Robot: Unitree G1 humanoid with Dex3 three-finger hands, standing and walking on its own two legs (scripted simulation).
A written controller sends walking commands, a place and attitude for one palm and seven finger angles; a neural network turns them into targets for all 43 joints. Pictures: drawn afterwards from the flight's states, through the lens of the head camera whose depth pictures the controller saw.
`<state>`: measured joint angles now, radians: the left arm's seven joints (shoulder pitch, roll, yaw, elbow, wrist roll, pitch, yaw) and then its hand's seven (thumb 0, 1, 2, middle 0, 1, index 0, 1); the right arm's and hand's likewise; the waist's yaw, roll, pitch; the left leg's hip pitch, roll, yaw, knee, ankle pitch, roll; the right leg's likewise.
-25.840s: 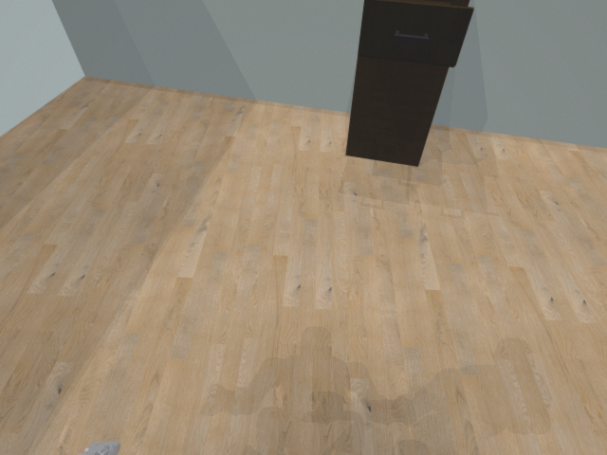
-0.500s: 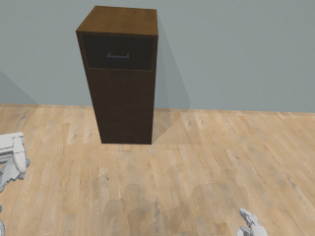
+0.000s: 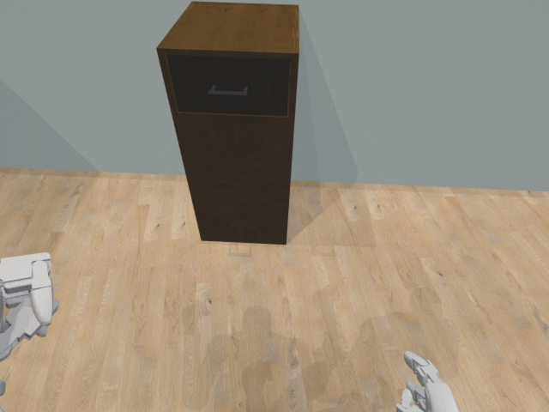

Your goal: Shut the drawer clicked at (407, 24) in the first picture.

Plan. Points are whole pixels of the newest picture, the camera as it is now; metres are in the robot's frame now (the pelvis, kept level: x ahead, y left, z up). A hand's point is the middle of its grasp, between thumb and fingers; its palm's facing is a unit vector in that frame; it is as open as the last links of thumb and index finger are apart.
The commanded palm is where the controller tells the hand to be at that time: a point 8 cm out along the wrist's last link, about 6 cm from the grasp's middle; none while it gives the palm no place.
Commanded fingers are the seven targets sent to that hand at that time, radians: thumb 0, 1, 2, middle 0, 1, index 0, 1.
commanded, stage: let the arm hang, fingers relaxed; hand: left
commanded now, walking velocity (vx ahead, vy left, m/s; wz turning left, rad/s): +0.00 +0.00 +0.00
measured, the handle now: (228, 92) +0.95 +0.19 +0.00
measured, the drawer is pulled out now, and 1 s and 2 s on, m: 0.00 0.00 0.00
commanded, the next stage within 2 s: look to check the result in 1.20 s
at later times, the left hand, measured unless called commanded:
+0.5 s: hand out of the picture +0.00 +0.22 -0.17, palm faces +0.02 -0.97 -0.24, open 3.6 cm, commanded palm none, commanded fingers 0.00 0.90 0.90 -0.56 -0.69 -0.56 -0.69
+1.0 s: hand out of the picture +0.06 +0.22 -0.15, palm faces +0.02 -0.96 -0.28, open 7.3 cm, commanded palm none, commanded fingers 0.00 0.90 0.90 -0.20 -0.30 -0.20 -0.30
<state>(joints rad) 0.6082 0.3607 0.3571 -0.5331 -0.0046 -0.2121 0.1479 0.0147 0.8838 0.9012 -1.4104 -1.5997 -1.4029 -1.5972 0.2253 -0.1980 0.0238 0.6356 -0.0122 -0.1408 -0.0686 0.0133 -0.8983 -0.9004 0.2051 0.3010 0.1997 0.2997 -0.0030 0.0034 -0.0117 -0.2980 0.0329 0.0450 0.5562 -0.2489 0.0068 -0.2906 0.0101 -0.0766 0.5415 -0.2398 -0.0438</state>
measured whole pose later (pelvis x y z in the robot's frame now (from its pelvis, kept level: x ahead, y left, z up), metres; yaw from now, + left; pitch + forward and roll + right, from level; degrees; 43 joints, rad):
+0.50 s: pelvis +0.00 +0.01 +0.01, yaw +2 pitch -1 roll +0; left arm 0.27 0.24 0.01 1.03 0.02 0.02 0.01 0.01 0.90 0.90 -0.91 -1.12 -0.90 -1.11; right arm 0.23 -0.24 0.01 1.02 -0.03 0.03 0.00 0.01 -0.90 -0.90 0.20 0.30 0.20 0.30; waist 0.01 -0.02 0.08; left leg -0.26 0.00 0.02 0.45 -0.18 0.02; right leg -0.24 -0.01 -0.09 0.44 -0.19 -0.02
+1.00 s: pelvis +0.01 +0.01 +0.01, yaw +1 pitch -2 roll +0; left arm 0.15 0.23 0.01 1.13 0.02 -0.01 0.01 0.00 0.90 0.90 -0.22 -0.32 -0.22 -0.32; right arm 0.20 -0.21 -0.01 1.12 -0.02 0.01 -0.01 0.00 -0.90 -0.90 0.20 0.30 0.20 0.30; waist -0.01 0.03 0.04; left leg -0.18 -0.01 0.03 0.38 -0.16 0.01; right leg -0.19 -0.02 -0.07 0.40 -0.19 -0.02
